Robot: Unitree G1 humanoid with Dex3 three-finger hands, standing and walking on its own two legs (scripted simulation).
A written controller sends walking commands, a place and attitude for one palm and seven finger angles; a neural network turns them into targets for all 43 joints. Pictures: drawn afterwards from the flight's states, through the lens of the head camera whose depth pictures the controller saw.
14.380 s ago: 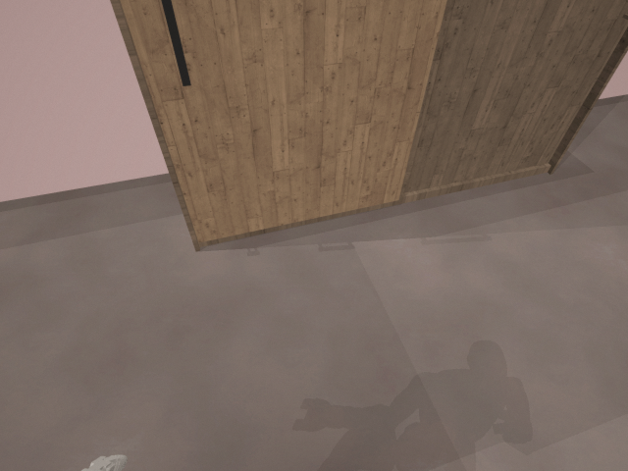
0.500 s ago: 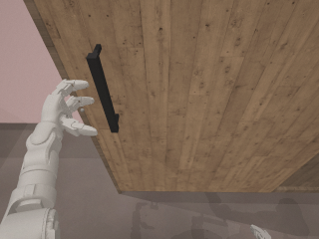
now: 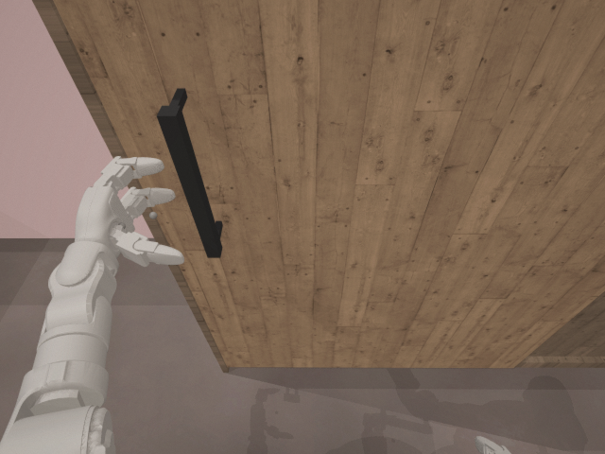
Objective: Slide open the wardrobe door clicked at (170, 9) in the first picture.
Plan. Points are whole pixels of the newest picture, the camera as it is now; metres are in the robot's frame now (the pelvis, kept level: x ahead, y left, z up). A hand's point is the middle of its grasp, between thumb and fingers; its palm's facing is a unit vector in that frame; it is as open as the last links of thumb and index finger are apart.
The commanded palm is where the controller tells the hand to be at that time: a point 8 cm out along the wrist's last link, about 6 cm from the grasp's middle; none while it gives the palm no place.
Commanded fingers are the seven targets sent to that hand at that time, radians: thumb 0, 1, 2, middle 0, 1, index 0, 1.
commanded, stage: move the hooked fingers beside the handle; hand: left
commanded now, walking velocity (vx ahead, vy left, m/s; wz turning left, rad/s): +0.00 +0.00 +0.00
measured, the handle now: (199, 184) +0.45 +0.16 +0.12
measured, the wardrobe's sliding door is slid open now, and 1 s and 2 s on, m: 0.00 0.00 0.00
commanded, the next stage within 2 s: feel for the door with the fingertips in 1.64 s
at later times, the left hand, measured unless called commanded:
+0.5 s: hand (154, 206) +0.40 +0.20 +0.13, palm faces +0.04 -1.00 -0.01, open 14.0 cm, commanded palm +0.37 +0.26 +0.13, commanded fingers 0.00 -0.50 0.30 -0.30 -1.20 -0.30 -1.20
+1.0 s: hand (143, 209) +0.39 +0.22 +0.13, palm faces +0.04 -1.00 -0.01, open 14.0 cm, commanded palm +0.36 +0.26 +0.13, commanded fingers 0.00 -0.50 0.30 -0.30 -1.20 -0.30 -1.20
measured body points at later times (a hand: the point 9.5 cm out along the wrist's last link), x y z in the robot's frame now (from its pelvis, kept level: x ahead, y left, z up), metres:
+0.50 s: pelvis -0.01 +0.01 +0.00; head +0.01 +0.00 +0.45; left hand +0.39 +0.26 +0.14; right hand +0.09 -0.25 -0.11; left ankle +0.02 +0.12 -0.73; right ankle -0.05 -0.10 -0.73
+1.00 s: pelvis -0.01 +0.01 +0.00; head +0.01 +0.00 +0.45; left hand +0.38 +0.27 +0.13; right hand +0.10 -0.25 -0.11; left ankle +0.02 +0.12 -0.73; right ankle -0.05 -0.10 -0.73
